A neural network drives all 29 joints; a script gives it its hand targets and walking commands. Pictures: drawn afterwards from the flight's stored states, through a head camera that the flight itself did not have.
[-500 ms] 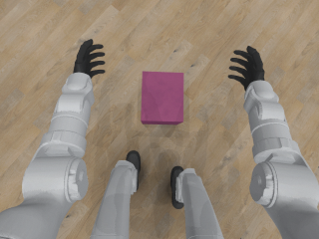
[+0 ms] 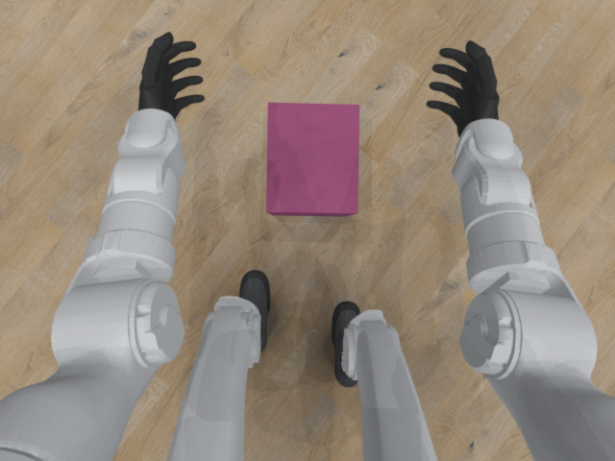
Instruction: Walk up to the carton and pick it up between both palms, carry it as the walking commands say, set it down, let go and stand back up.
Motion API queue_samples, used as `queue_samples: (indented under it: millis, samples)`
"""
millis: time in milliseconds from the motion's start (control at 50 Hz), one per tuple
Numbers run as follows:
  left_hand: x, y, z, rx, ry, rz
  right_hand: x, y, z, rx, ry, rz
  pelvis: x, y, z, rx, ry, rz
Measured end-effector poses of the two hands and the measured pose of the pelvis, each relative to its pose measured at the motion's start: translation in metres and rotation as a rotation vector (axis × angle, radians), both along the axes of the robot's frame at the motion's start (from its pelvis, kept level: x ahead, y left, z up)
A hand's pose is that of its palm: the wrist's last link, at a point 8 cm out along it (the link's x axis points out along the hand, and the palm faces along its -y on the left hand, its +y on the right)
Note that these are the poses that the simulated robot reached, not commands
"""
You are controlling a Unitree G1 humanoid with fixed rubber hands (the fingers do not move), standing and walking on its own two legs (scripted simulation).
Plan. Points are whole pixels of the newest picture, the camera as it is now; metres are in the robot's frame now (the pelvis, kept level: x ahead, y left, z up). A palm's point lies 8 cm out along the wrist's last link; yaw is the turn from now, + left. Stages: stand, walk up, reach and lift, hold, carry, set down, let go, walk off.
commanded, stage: reach and lift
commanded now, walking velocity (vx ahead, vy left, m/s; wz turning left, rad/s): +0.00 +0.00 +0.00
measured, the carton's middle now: (311, 166) +0.50 +0.01 -0.52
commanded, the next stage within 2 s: none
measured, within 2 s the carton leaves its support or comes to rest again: neither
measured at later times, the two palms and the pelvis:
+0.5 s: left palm (199, 134) +0.50 +0.19 -0.29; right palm (423, 143) +0.51 -0.16 -0.28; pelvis -0.03 +0.00 -0.15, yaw +0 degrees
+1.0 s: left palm (221, 157) +0.49 +0.19 -0.42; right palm (397, 164) +0.50 -0.16 -0.42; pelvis -0.04 +0.00 -0.24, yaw -1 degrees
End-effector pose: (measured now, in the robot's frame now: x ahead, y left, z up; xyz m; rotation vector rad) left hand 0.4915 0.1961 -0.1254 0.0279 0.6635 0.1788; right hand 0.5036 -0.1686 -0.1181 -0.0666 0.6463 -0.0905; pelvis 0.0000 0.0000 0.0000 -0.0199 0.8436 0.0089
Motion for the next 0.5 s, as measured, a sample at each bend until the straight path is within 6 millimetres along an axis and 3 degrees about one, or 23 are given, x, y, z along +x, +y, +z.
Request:
queue_samples:
  millis: [240, 500]
  samples:
    - [0.006, 0.002, -0.091, 0.014, -0.016, 0.005, 0.005, 0.005, -0.088, -0.017, -0.015, -0.010, -0.016, -0.003, -0.084, -0.004, 0.013, 0.002]
    - [0.010, -0.002, -0.161, 0.000, 0.007, 0.009, 0.005, 0.006, -0.158, -0.014, 0.009, -0.017, -0.026, 0.003, -0.149, -0.004, -0.017, -0.004]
